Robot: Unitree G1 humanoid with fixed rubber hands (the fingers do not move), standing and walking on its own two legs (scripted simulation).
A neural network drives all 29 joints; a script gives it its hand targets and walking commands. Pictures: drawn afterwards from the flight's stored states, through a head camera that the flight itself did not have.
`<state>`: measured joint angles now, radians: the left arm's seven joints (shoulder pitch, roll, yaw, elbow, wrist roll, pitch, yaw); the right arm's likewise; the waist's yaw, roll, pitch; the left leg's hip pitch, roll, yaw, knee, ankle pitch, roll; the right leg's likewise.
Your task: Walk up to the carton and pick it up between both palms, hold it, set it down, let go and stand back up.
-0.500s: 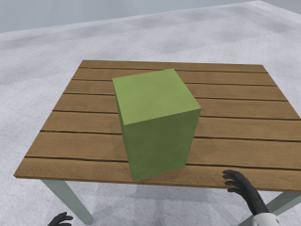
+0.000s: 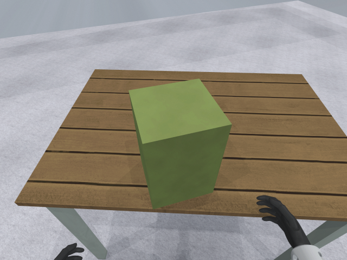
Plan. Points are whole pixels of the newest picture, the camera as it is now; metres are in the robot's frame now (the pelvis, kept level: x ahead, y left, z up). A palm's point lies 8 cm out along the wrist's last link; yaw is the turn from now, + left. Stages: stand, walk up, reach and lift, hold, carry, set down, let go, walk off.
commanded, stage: stand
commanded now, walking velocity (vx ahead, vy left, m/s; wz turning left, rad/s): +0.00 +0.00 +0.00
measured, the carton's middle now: (175, 146) +0.39 +0.02 +0.08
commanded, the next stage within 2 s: none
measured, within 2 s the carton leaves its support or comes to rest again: neither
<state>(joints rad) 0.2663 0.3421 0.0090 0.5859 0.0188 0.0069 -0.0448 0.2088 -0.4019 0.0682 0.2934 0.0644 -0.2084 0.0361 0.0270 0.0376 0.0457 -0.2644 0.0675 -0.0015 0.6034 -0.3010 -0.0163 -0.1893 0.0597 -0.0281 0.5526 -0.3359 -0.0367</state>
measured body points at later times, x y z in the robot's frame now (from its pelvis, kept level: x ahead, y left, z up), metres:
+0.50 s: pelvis +0.00 +0.00 +0.00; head +0.01 -0.01 +0.45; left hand +0.13 +0.28 -0.08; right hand +0.23 -0.23 +0.00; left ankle +0.02 +0.14 -0.73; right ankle -0.01 -0.09 -0.73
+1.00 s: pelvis +0.01 -0.01 +0.00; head +0.01 -0.01 +0.45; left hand +0.14 +0.28 -0.08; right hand +0.23 -0.23 +0.00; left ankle +0.02 +0.14 -0.73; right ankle -0.01 -0.09 -0.73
